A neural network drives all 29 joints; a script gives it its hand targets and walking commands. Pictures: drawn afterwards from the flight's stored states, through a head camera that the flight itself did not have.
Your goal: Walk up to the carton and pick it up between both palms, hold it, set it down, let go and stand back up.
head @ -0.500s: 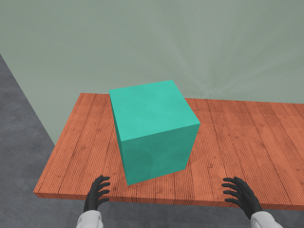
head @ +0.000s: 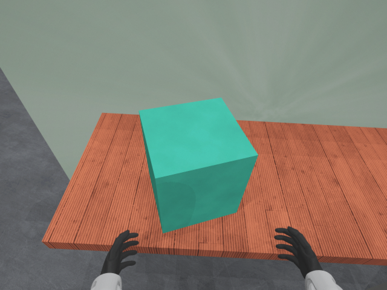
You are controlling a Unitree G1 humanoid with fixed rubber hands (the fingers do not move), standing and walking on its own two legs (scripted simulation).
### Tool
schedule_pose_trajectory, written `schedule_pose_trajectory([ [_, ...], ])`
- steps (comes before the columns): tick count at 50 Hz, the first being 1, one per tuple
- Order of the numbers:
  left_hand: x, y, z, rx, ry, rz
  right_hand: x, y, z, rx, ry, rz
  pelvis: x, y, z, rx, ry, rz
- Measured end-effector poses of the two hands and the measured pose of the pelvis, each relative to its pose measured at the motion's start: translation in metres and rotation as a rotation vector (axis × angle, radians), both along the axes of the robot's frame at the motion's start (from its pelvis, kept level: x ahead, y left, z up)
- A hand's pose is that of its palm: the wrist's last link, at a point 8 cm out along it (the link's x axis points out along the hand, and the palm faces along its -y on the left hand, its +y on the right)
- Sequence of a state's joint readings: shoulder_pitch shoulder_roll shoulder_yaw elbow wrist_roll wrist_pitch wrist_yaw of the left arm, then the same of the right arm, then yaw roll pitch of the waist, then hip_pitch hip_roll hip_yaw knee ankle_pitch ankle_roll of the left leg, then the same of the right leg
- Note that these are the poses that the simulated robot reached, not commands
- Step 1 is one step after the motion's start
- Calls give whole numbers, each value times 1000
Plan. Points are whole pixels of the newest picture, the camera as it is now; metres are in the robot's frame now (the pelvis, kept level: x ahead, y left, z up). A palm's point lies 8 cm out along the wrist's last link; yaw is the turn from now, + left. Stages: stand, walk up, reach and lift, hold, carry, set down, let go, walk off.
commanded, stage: set down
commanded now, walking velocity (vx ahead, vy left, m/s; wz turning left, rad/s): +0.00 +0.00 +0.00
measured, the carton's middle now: (191, 165) +0.42 +0.06 -0.01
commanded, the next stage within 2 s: let go in 0.44 s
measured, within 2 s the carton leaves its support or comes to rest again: neither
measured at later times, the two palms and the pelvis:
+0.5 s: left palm (109, 270) +0.17 +0.20 -0.06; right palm (302, 268) +0.21 -0.20 -0.05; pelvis +0.00 +0.00 +0.00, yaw +0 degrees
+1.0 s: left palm (110, 268) +0.17 +0.20 -0.06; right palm (303, 269) +0.21 -0.20 -0.05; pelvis +0.00 +0.00 +0.00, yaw +0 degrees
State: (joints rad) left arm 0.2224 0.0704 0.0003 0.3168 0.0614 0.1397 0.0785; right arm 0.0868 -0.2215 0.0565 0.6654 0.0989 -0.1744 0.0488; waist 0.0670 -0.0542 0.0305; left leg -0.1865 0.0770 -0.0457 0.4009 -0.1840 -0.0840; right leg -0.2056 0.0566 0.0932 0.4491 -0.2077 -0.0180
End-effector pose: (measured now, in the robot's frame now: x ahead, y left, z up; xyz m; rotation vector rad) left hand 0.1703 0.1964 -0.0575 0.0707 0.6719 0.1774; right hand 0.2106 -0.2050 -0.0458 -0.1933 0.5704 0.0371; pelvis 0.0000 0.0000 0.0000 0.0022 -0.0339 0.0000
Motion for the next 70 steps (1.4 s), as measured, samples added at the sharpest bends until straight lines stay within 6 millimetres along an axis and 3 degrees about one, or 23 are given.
schedule_pose_trajectory([
  [22, 1, 6, 0, -16, 8, -65, -4, 9, -7, -34, 31, -42, 2, 1, 0, 0, -17, 1],
  [56, 2, 7, 1, -4, 29, -87, -5, 8, -8, -33, 17, -27, 4, 1, 0, 0, -50, 1],
  [70, -2, 23, -7, -49, -77, -243, -2, 8, -3, -125, 90, -8, 7, 22, -2, -22, -36, 4],
])
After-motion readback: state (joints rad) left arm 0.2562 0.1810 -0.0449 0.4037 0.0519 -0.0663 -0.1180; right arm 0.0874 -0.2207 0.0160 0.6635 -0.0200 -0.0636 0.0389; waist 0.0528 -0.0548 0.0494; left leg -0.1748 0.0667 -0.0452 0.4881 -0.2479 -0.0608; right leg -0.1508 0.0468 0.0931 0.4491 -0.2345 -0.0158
